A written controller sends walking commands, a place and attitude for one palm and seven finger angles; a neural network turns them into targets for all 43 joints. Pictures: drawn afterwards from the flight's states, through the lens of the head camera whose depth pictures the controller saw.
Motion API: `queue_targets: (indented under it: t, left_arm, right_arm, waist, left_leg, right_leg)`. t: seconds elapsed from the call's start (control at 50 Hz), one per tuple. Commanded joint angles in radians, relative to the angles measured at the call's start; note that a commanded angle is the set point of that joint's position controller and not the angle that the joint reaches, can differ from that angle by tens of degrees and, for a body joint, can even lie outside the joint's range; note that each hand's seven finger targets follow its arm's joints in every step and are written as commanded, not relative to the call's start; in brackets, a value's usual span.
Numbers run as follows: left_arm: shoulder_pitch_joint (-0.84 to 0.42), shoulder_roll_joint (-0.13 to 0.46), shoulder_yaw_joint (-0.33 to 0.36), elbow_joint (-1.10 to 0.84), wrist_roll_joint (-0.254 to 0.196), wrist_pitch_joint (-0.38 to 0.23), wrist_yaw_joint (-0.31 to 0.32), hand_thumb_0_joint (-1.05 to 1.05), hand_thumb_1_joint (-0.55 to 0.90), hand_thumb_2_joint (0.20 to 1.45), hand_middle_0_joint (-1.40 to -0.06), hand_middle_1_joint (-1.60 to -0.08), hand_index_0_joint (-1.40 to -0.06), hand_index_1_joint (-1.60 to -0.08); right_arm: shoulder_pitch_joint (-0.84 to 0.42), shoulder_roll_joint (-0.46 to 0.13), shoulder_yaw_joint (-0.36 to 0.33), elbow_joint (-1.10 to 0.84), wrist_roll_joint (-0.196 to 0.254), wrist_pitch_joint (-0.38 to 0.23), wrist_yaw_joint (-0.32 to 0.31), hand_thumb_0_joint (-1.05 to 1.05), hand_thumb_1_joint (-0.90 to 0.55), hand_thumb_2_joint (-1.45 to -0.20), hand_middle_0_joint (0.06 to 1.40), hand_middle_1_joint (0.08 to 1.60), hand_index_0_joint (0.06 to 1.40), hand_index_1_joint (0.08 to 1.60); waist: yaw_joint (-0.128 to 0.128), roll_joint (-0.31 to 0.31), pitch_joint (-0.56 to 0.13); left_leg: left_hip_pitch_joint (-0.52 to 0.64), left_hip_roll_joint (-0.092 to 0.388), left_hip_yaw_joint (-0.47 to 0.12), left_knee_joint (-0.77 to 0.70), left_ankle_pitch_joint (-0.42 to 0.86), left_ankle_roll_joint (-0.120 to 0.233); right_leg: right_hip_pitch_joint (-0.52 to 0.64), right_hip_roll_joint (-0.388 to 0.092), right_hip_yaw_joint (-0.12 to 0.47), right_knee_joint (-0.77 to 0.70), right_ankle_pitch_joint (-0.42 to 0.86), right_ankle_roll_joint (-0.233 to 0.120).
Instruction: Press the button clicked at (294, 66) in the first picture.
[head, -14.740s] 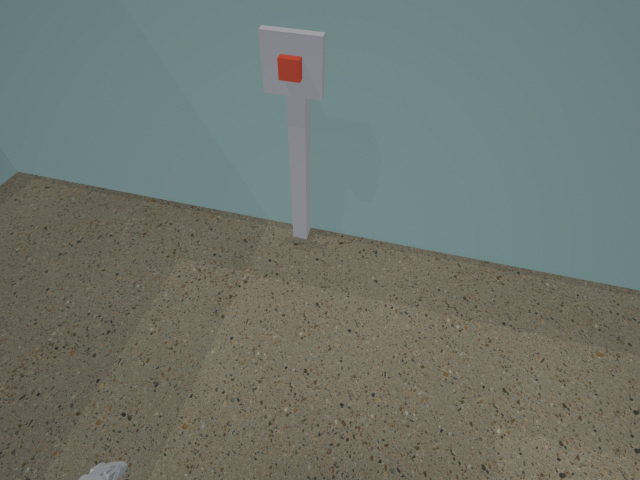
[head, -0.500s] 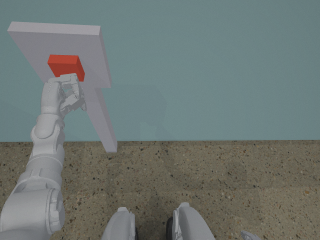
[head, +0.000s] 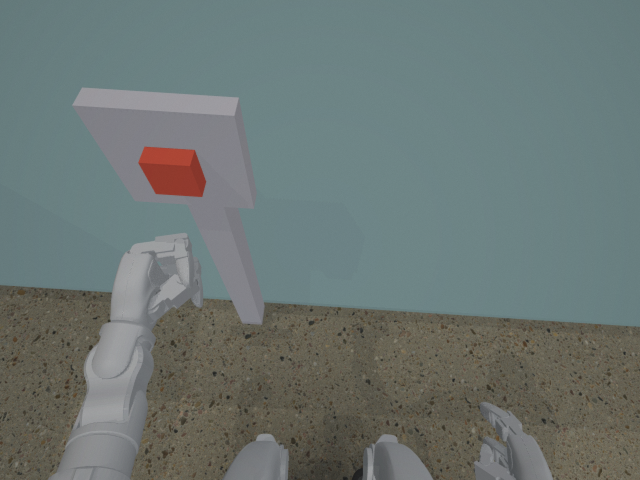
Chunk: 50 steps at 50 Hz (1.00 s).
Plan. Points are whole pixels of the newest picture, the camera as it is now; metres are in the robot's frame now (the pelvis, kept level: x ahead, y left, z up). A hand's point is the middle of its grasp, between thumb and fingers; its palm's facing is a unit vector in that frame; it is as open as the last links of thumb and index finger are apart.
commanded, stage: draw the hand back to the body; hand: left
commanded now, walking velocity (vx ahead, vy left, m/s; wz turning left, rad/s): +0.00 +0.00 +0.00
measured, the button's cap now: (175, 170) +0.48 +0.21 +0.06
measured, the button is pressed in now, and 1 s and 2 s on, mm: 0 0 0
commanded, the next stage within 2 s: step back with the hand held close in 1.56 s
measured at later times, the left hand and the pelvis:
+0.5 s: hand (141, 303) +0.28 +0.19 +0.10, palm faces +0.00 -1.00 -0.05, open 3.1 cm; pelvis +0.00 -0.01 +0.03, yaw +0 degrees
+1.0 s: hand (25, 325) +0.23 +0.22 +0.18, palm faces +0.33 -0.88 -0.35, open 3.1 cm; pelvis +0.02 +0.00 +0.08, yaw +0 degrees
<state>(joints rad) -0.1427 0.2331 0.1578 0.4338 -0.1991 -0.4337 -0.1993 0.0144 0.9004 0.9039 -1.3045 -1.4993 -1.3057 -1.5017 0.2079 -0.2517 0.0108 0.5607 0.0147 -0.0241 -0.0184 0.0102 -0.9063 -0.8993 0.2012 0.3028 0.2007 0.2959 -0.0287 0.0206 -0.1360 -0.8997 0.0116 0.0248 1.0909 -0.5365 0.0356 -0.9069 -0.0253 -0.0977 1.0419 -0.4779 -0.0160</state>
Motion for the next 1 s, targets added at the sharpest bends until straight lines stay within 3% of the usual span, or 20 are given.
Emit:
queue_targets:
  t: [0.0, 0.04, 0.06, 0.14, 0.18, 0.24, 0.32, 0.38, 0.52, 0.56, 0.58, 0.6, 0.62, 0.64, 0.68, 0.76, 0.82, 0.86, 0.9, 0.98]
  left_arm:
    - [-0.27, 0.157, 0.068, -0.232, -0.012, -0.062, 0.001, 0.0, 0.9, 0.9, -1.3, -1.5, -1.3, -1.5]
    - [-0.252, 0.199, 0.102, -0.202, -0.01, -0.053, -0.001, 0.0, 0.9, 0.9, -1.3, -1.5, -1.3, -1.5]
    - [-0.241, 0.176, 0.088, -0.185, -0.009, -0.046, -0.006, 0.0, 0.9, 0.9, -1.3, -1.5, -1.3, -1.5]
    - [-0.128, 0.224, 0.123, -0.329, -0.043, -0.002, -0.016, 0.0, 0.9, 0.9, -1.3, -1.5, -1.3, -1.5]
    - [-0.058, 0.235, 0.144, -0.35, -0.06, 0.026, -0.02, 0.0, 0.9, 0.9, -1.3, -1.5, -1.3, -1.5]
    - [-0.032, 0.221, 0.136, -0.341, -0.079, 0.055, -0.027, 0.0, 0.9, 0.9, -1.3, -1.5, -1.3, -1.5]
    - [0.025, 0.217, 0.133, -0.419, -0.099, 0.06, -0.048, 0.0, 0.9, 0.9, -1.3, -1.5, -1.3, -1.5]
    - [0.081, 0.222, 0.136, -0.45, -0.114, 0.073, -0.069, 0.0, 0.9, 0.9, -1.3, -1.5, -1.3, -1.5]
    - [0.168, 0.233, 0.149, -0.591, -0.131, 0.114, -0.073, 0.0, 0.9, 0.9, -1.3, -1.5, -1.3, -1.5]
    - [0.239, 0.246, 0.174, -0.619, -0.139, 0.132, -0.072, 0.0, 0.9, 0.9, -1.3, -1.5, -1.3, -1.5]
    - [0.222, 0.379, 0.189, -0.703, 0.026, 0.174, 0.082, 0.0, 0.9, 0.9, -1.3, -1.5, -1.3, -1.5]
    - [0.296, 0.269, 0.128, -0.72, 0.041, 0.21, 0.155, 0.0, 0.9, 0.9, -1.3, -1.5, -1.3, -1.5]
    - [0.356, 0.212, 0.071, -0.722, 0.066, 0.241, 0.202, 0.0, 0.9, 0.9, -1.3, -1.5, -1.3, -1.5]
    - [0.368, 0.226, 0.073, -0.745, 0.08, 0.264, 0.236, 0.0, 0.9, 0.9, -1.3, -1.5, -1.3, -1.5]
    - [0.374, 0.239, 0.087, -0.792, 0.105, 0.287, 0.281, 0.0, 0.9, 0.9, -1.3, -1.5, -1.3, -1.5]
    - [0.382, 0.231, 0.082, -0.848, 0.133, 0.318, 0.319, 0.0, 0.9, 0.9, -1.3, -1.5, -1.3, -1.5]
    - [0.39, 0.234, 0.089, -0.898, 0.145, 0.326, 0.333, 0.0, 0.9, 0.9, -1.3, -1.5, -1.3, -1.5]
    - [0.426, 0.229, 0.096, -0.91, 0.146, 0.33, 0.332, 0.0, 0.9, 0.9, -1.3, -1.5, -1.3, -1.5]
    - [0.457, 0.23, 0.11, -0.952, 0.147, 0.331, 0.333, 0.0, 0.9, 0.9, -1.3, -1.5, -1.3, -1.5]
    - [0.53, 0.229, 0.137, -0.993, 0.145, 0.337, 0.326, 0.0, 0.9, 0.9, -1.3, -1.5, -1.3, -1.5]
  right_arm:
    - [0.07, -0.136, -0.061, -0.089, 0.0, -0.037, -0.015, 0.0, -0.9, -0.9, 0.2, 0.3, 0.2, 0.3]
    - [0.067, -0.139, -0.057, -0.094, -0.001, -0.034, -0.018, 0.0, -0.9, -0.9, 0.2, 0.3, 0.2, 0.3]
    - [0.059, -0.133, -0.053, -0.101, 0.002, -0.031, -0.016, 0.0, -0.9, -0.9, 0.2, 0.3, 0.2, 0.3]
    - [0.045, -0.131, -0.047, -0.161, 0.016, -0.027, -0.018, 0.0, -0.9, -0.9, 0.2, 0.3, 0.2, 0.3]
    - [0.036, -0.125, -0.04, -0.173, 0.026, -0.025, -0.021, 0.0, -0.9, -0.9, 0.2, 0.3, 0.2, 0.3]
    - [0.02, -0.128, -0.032, -0.177, 0.034, -0.031, -0.032, 0.0, -0.9, -0.9, 0.2, 0.3, 0.2, 0.3]
    - [0.01, -0.128, -0.029, -0.182, 0.037, -0.058, -0.041, 0.0, -0.9, -0.9, 0.2, 0.3, 0.2, 0.3]
    - [0.005, -0.13, -0.027, -0.184, 0.041, -0.077, -0.047, 0.0, -0.9, -0.9, 0.2, 0.3, 0.2, 0.3]
    - [-0.012, -0.124, -0.021, -0.195, 0.046, -0.135, -0.06, 0.0, -0.9, -0.9, 0.2, 0.3, 0.2, 0.3]
    - [-0.011, -0.122, -0.019, -0.2, 0.046, -0.148, -0.062, 0.0, -0.9, -0.9, 0.2, 0.3, 0.2, 0.3]
    - [-0.042, -0.112, -0.034, -0.187, 0.03, -0.134, -0.077, 0.0, -0.9, -0.9, 0.2, 0.3, 0.2, 0.3]
    - [-0.038, -0.094, -0.026, -0.197, 0.025, -0.136, -0.083, 0.0, -0.9, -0.9, 0.2, 0.3, 0.2, 0.3]
    - [-0.036, -0.089, -0.02, -0.188, 0.027, -0.131, -0.084, 0.0, -0.9, -0.9, 0.2, 0.3, 0.2, 0.3]
    - [-0.042, -0.094, -0.019, -0.18, 0.026, -0.126, -0.086, 0.0, -0.9, -0.9, 0.2, 0.3, 0.2, 0.3]
    - [-0.051, -0.093, -0.015, -0.167, 0.022, -0.118, -0.092, 0.0, -0.9, -0.9, 0.2, 0.3, 0.2, 0.3]
    - [-0.074, -0.088, -0.005, -0.147, 0.013, -0.121, -0.098, 0.0, -0.9, -0.9, 0.2, 0.3, 0.2, 0.3]
    - [-0.086, -0.084, -0.001, -0.136, 0.006, -0.132, -0.095, 0.0, -0.9, -0.9, 0.2, 0.3, 0.2, 0.3]
    - [-0.098, -0.082, 0.0, -0.129, 0.002, -0.136, -0.092, 0.0, -0.9, -0.9, 0.2, 0.3, 0.2, 0.3]
    - [-0.101, -0.079, 0.001, -0.125, -0.001, -0.138, -0.084, 0.0, -0.9, -0.9, 0.2, 0.3, 0.2, 0.3]
    - [-0.112, -0.077, -0.002, -0.119, -0.008, -0.137, -0.069, 0.0, -0.9, -0.9, 0.2, 0.3, 0.2, 0.3]
  waist:
    - [-0.03, 0.047, -0.413]
    - [-0.024, 0.008, -0.408]
    - [-0.018, 0.027, -0.401]
    - [0.014, 0.05, -0.455]
    - [0.014, 0.024, -0.4]
    - [-0.01, -0.036, -0.274]
    - [-0.003, 0.024, -0.243]
    - [-0.005, 0.008, -0.207]
    - [0.014, 0.054, -0.174]
    - [0.025, 0.021, -0.179]
    - [0.072, 0.017, -0.181]
    - [0.045, 0.014, -0.127]
    - [0.043, 0.037, -0.075]
    - [0.04, -0.004, -0.056]
    - [0.043, 0.017, -0.056]
    - [0.045, 0.014, -0.013]
    - [0.054, 0.054, -0.005]
    - [0.06, 0.006, 0.02]
    - [0.067, 0.041, 0.015]
    - [0.077, 0.019, 0.042]
  left_leg:
    - [0.257, 0.0, -0.064, -0.102, 0.5, -0.034]
    - [0.215, -0.002, -0.062, -0.102, 0.487, -0.027]
    - [0.206, -0.005, -0.056, -0.107, 0.467, -0.028]
    - [0.27, -0.011, -0.047, -0.17, 0.483, -0.02]
    - [0.254, -0.012, -0.037, -0.204, 0.444, -0.018]
    - [0.214, -0.013, -0.034, -0.24, 0.331, -0.01]
    - [0.274, -0.017, -0.032, -0.282, 0.304, -0.011]
    - [0.298, -0.015, -0.035, -0.306, 0.307, -0.009]
    - [0.397, -0.012, -0.049, -0.366, 0.326, -0.012]
    - [0.413, -0.011, -0.048, -0.378, 0.355, -0.011]
    - [0.451, -0.003, -0.033, -0.427, 0.358, -0.002]
    - [0.473, -0.001, -0.026, -0.455, 0.338, -0.004]
    - [0.493, 0.003, -0.028, -0.476, 0.339, -0.004]
    - [0.508, 0.007, -0.027, -0.485, 0.355, 0.001]
    - [0.567, 0.008, -0.026, -0.519, 0.378, 0.0]
    - [0.659, 0.012, -0.027, -0.584, 0.439, 0.0]
    - [0.715, 0.013, -0.033, -0.628, 0.474, -0.005]
    - [0.733, 0.014, -0.029, -0.648, 0.505, -0.002]
    - [0.764, 0.016, -0.028, -0.663, 0.561, -0.006]
    - [0.787, 0.022, -0.026, -0.687, 0.619, -0.009]
  right_leg:
    - [0.222, 0.028, 0.055, -0.068, 0.4, -0.004]
    - [0.26, 0.031, 0.061, -0.063, 0.42, -0.006]
    - [0.259, 0.029, 0.063, -0.066, 0.407, -0.005]
    - [0.396, 0.034, 0.067, -0.118, 0.441, -0.006]
    - [0.44, 0.035, 0.068, -0.157, 0.44, -0.001]
    - [0.438, 0.033, 0.073, -0.218, 0.348, 0.005]
    - [0.455, 0.029, 0.076, -0.268, 0.311, 0.004]
    - [0.471, 0.027, 0.076, -0.296, 0.315, 0.006]
    - [0.502, 0.025, 0.058, -0.341, 0.307, 0.003]
    - [0.542, 0.024, 0.058, -0.353, 0.344, 0.004]
    - [0.574, -0.007, 0.109, -0.417, 0.326, -0.013]
    - [0.566, -0.013, 0.1, -0.445, 0.31, -0.006]
    - [0.574, -0.013, 0.089, -0.458, 0.307, -0.007]
    - [0.596, -0.011, 0.087, -0.482, 0.327, -0.006]
    - [0.631, -0.008, 0.08, -0.504, 0.347, -0.005]
    - [0.683, -0.002, 0.068, -0.556, 0.394, -0.005]
    - [0.726, -0.002, 0.058, -0.585, 0.408, -0.008]
    - [0.755, 0.001, 0.058, -0.607, 0.435, -0.006]
    - [0.785, 0.0, 0.055, -0.617, 0.47, -0.006]
    - [0.817, 0.004, 0.057, -0.643, 0.506, -0.004]
